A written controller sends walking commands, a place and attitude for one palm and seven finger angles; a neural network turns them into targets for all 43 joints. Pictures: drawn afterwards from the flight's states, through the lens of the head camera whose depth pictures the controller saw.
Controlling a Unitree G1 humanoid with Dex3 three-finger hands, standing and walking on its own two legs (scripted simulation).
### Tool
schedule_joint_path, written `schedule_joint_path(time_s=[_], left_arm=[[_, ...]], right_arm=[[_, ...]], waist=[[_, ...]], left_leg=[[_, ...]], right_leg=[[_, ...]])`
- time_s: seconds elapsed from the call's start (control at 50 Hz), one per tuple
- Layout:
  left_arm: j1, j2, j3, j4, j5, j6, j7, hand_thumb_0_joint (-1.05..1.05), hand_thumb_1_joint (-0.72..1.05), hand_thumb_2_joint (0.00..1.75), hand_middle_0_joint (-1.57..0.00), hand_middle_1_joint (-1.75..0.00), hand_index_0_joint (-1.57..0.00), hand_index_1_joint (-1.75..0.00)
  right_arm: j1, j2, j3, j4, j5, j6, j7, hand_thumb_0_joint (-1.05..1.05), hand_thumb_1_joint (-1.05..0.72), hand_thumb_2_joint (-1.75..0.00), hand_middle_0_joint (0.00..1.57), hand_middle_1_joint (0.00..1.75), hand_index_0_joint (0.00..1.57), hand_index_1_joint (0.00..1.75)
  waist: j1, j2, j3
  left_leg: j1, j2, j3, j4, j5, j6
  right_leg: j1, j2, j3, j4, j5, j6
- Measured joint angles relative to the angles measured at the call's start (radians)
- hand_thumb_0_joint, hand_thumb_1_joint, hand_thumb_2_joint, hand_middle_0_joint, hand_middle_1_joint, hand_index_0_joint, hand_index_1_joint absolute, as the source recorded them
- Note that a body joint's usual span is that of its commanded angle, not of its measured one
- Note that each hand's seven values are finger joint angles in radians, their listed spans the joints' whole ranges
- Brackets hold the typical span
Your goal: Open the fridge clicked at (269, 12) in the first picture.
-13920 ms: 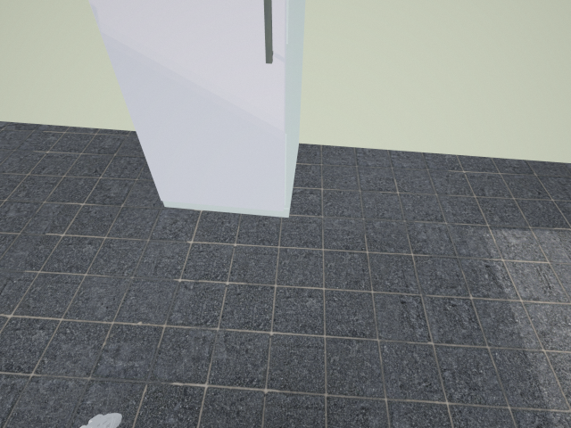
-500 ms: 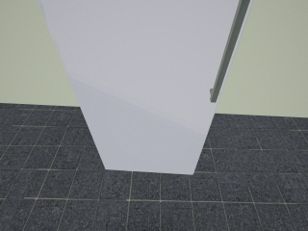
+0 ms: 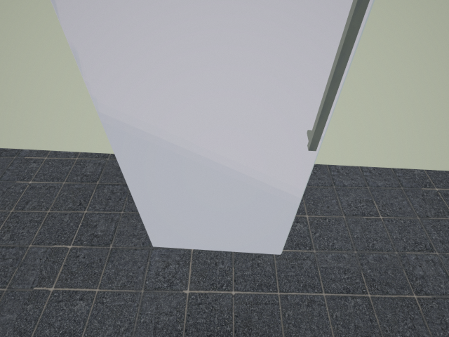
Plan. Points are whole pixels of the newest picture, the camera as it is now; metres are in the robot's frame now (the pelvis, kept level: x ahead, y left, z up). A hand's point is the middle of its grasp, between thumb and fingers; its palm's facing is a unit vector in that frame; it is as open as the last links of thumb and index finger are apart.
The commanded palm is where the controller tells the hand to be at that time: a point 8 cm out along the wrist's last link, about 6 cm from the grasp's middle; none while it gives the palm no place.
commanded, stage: look again from close up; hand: right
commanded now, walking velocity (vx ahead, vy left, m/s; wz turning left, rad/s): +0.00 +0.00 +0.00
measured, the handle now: (337, 59) +0.56 -0.18 +0.24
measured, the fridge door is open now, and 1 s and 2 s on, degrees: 0 0 0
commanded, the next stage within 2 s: shuffle to correct the standing spot in 0.32 s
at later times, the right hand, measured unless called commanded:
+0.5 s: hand out of the picture +0.01 -0.17 -0.18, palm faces +0.02 +0.98 -0.19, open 7.4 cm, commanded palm none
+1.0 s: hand out of the picture +0.12 -0.18 -0.19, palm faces +0.03 +0.98 -0.21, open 7.3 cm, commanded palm none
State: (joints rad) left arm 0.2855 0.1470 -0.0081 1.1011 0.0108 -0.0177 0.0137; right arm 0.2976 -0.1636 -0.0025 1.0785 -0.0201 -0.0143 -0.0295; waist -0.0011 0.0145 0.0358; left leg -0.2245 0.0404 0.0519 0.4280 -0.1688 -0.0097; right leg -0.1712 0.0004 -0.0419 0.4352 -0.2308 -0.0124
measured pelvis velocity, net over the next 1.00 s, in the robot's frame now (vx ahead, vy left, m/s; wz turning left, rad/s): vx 0.10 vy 0.00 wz -0.01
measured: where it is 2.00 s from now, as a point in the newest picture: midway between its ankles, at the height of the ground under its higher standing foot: outside the picture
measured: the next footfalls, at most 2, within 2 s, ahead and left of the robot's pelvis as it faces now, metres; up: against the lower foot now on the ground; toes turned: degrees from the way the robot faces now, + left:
left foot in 0.96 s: +0.17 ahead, +0.11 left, +0.00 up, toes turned +6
left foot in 1.46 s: +0.11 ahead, +0.11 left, +0.00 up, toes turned +0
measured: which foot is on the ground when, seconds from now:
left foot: down 0.00-0.76, up 0.78-0.94, down 0.96-1.00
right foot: down 0.00-1.00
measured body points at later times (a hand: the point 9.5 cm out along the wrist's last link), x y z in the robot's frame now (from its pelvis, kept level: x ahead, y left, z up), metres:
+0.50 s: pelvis +0.01 +0.01 +0.00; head +0.02 +0.00 +0.45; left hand +0.01 +0.23 -0.16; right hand +0.01 -0.22 -0.16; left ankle +0.04 +0.13 -0.74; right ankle +0.00 -0.11 -0.74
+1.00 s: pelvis +0.10 +0.00 -0.01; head +0.13 +0.00 +0.43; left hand +0.00 +0.18 -0.17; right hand +0.12 -0.23 -0.17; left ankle +0.13 +0.10 -0.74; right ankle +0.01 -0.11 -0.74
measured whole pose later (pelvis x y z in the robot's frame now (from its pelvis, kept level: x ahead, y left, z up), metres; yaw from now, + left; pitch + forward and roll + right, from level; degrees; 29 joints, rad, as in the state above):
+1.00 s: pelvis +0.10 +0.00 -0.01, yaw -1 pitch -1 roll +0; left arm 0.46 0.07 -0.02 1.15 0.01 -0.04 0.04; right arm 0.27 -0.16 -0.04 1.06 -0.02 -0.03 -0.03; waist 0.03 0.00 0.08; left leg -0.29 0.03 0.12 0.58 -0.23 0.03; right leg -0.08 0.00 -0.03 0.53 -0.43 -0.01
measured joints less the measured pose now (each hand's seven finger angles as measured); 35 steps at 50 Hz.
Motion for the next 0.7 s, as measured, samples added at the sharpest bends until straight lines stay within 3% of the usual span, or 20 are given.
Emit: schedule_joint_path(time_s=[0.48,0.7], left_arm=[[-0.011,0.002,-0.004,0.017,0.002,-0.001,0.002,0.00,0.91,0.90,-0.20,-0.30,-0.20,-0.30],[0.074,-0.021,0.002,0.014,0.011,0.011,-0.004,0.00,0.91,0.90,-0.20,-0.30,-0.20,-0.30]], right_arm=[[-0.009,-0.003,0.002,0.010,0.002,-0.003,0.000,0.01,-0.91,-0.90,0.20,0.30,0.20,0.30],[0.073,0.023,-0.025,0.003,-0.004,0.006,0.013,0.01,-0.91,-0.90,0.20,0.30,0.20,0.30]], waist=[[-0.001,0.002,0.003],[-0.011,0.008,-0.031]], left_leg=[[0.012,-0.011,0.004,-0.005,-0.013,0.008],[-0.005,-0.015,0.005,0.094,-0.111,0.011]], right_leg=[[0.014,-0.010,0.003,-0.010,-0.009,0.010],[-0.014,-0.019,0.006,0.116,-0.120,0.001]])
